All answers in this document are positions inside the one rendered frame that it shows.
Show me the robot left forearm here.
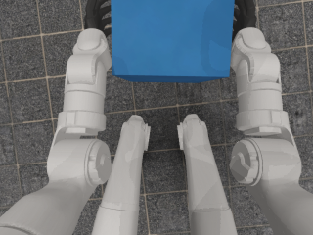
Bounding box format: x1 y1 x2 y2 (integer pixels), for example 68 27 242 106
46 28 112 176

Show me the robot left upper arm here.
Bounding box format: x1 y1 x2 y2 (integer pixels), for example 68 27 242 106
0 138 112 235

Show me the robot right hand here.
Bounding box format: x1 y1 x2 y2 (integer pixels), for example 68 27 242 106
232 0 257 42

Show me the robot right upper arm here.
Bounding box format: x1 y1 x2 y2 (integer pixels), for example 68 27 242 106
229 137 313 235

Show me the robot shin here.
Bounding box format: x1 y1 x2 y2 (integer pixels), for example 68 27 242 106
182 114 208 154
120 115 145 135

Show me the robot right forearm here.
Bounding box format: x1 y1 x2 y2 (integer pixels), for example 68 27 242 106
230 27 302 170

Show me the robot left shin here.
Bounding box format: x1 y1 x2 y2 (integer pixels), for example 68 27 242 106
120 115 145 135

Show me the carton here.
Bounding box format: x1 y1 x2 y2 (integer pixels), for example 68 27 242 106
111 0 235 83

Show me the robot left hand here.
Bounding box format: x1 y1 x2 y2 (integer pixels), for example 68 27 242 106
84 0 112 38

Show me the robot right shin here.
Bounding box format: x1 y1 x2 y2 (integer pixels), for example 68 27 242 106
182 114 208 154

